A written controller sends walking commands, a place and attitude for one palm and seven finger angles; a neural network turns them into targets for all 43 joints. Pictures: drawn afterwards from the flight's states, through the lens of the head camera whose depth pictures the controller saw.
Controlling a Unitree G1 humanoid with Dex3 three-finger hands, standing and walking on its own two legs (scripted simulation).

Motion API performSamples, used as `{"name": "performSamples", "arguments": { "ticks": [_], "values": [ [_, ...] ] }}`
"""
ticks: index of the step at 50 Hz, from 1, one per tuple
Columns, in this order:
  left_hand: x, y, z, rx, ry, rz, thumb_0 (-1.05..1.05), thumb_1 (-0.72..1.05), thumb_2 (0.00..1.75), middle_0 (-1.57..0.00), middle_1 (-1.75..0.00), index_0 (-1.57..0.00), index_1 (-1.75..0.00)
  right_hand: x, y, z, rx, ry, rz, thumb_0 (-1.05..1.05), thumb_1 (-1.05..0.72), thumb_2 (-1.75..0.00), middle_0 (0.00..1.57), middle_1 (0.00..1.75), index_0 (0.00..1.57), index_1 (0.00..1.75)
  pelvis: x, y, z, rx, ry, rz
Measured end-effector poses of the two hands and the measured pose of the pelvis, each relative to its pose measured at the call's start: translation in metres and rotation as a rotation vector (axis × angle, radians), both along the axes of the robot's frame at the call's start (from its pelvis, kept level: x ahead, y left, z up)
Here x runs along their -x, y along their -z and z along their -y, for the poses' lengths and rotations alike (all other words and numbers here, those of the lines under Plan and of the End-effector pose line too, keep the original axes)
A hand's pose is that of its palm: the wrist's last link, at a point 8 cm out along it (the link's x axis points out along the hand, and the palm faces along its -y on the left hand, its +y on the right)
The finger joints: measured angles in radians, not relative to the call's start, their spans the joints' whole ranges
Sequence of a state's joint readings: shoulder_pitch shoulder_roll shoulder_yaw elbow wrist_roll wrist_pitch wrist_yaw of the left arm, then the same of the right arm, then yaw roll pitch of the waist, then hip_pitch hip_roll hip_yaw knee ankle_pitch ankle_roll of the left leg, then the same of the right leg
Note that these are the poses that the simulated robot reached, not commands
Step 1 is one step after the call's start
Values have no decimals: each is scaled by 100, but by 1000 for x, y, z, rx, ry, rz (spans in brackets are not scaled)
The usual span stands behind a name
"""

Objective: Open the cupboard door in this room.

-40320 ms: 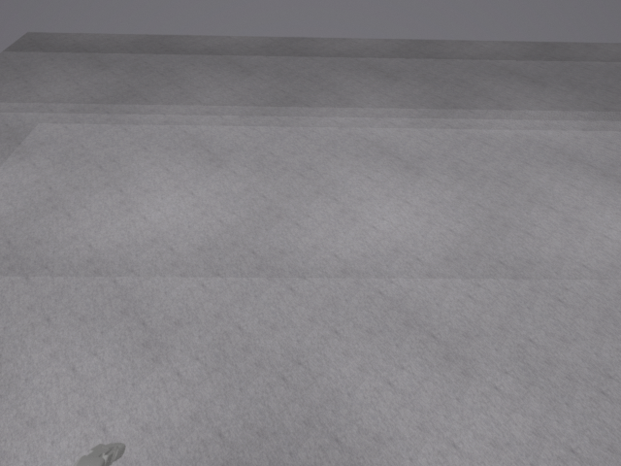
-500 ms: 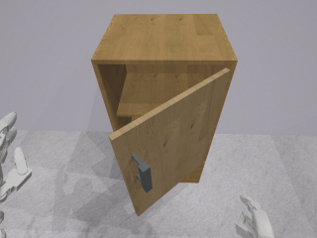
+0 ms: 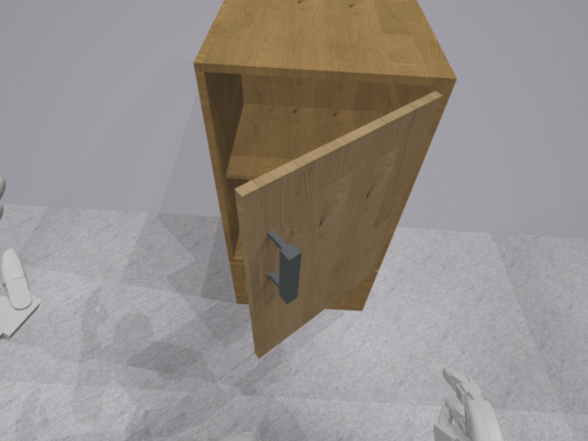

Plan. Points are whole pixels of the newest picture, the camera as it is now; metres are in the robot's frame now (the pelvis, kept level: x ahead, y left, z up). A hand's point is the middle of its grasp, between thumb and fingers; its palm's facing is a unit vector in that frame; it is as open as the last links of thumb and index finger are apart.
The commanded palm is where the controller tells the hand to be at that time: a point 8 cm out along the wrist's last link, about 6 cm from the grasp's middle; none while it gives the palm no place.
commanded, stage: step back with the hand held close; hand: left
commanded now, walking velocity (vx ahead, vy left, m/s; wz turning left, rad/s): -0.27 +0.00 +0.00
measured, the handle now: (281, 267) +0.38 +0.04 -0.02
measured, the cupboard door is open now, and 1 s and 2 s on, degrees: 41 41 41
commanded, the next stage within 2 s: stop stepping back and stand still in 0.50 s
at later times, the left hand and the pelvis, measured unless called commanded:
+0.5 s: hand out of the picture +0.10 +0.29 +0.19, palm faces +0.50 -0.77 -0.38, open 7.4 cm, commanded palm +0.04 +0.31 +0.19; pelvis -0.10 +0.01 +0.00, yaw +1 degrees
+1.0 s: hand out of the picture -0.04 +0.25 +0.19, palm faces +0.28 -0.84 -0.47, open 7.4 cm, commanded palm -0.08 +0.31 +0.19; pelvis -0.25 +0.02 +0.00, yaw -7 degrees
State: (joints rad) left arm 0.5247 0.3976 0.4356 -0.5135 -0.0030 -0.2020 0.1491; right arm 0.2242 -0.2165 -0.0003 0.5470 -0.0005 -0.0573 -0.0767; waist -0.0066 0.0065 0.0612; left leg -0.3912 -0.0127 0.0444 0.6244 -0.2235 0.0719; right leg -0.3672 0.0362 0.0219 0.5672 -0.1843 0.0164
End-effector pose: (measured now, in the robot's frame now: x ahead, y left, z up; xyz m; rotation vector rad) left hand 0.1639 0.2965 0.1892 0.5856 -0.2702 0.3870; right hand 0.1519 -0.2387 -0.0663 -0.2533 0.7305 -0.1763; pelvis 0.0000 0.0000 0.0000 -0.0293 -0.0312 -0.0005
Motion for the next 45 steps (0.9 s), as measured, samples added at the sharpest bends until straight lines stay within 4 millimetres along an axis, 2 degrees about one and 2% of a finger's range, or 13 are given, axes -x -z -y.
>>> {"name": "performSamples", "arguments": {
  "ticks": [8, 12, 16, 20, 23, 26, 30, 33, 35, 38, 42, 45],
  "values": [
    [43, -5, -6, -30, -58, 63, 1, 89, 90, -21, -30, -21, -30, 13, 12, -9, -18, -65, -9, 2, -90, -90, 20, 30, 20, 30, 23, 8, 5, 5, -47, 7],
    [55, 0, -6, 23, -38, 71, 1, 89, 90, -21, -30, -21, -30, 21, 8, -11, -3, -80, -24, 2, -90, -90, 20, 30, 20, 30, 38, 5, 0, 5, -55, -3],
    [65, 3, -13, 16, 11, 70, 1, 89, 90, -21, -30, -21, -30, 33, 0, -14, 35, -68, -17, 2, -90, -90, 20, 30, 20, 30, 55, 6, -9, 20, -59, -6],
    [82, -9, -27, -41, 13, 95, 1, 88, 90, -22, -30, -22, -30, 46, -6, -21, 39, -60, 17, 1, -91, -90, 20, 30, 20, 30, 73, 5, -12, 67, -59, -2],
    [98, -13, -34, -4, -13, 126, 1, 89, 90, -21, -30, -22, -30, 58, -11, -30, 19, -67, 25, 1, -91, -90, 20, 30, 20, 30, 86, 1, -13, 76, -26, -21],
    [110, -12, -32, 65, -20, 144, 1, 89, 90, -21, -30, -21, -30, 71, -15, -39, 2, -87, 34, 1, -91, -90, 20, 30, 20, 30, 102, -4, -13, 81, -6, -51],
    [125, -10, -17, 98, 37, 163, 1, 89, 90, -21, -30, -21, -30, 93, -14, -45, -25, -120, 61, 1, -90, -90, 20, 30, 20, 30, 133, -1, -7, 61, 28, -94],
    [137, -10, -1, 41, 125, 185, 1, 89, 90, -21, -30, -21, -30, 117, -4, -41, -34, -108, 76, 1, -90, -90, 20, 30, 21, 30, 160, 10, -8, 29, 101, -80],
    [143, -13, 4, 28, 182, 184, 1, 89, 90, -21, -30, -21, -30, 142, -3, -37, -29, -66, 49, 1, -90, -90, 20, 30, 21, 30, 165, 8, -12, 33, 101, -51],
    [147, -11, 0, 27, 221, 182, 1, 89, 90, -21, -30, -21, -30, 179, -1, -26, -1, 30, 47, 1, -90, -90, 20, 30, 21, 30, 169, 13, -18, 35, 114, -22],
    [153, -6, -12, 66, 193, 136, 1, 88, 90, -21, -30, -21, -30, 233, -5, -17, 12, 118, 29, 1, -91, -90, 20, 30, 20, 30, 198, 5, -19, 21, 107, 16],
    [178, -8, -10, 71, 175, 73, 1, 89, 90, -21, -30, -21, -30, 272, -12, -14, 9, 139, 15, 2, -91, -90, 20, 30, 20, 30, 220, -5, -18, 24, 98, 24]
  ]
}}
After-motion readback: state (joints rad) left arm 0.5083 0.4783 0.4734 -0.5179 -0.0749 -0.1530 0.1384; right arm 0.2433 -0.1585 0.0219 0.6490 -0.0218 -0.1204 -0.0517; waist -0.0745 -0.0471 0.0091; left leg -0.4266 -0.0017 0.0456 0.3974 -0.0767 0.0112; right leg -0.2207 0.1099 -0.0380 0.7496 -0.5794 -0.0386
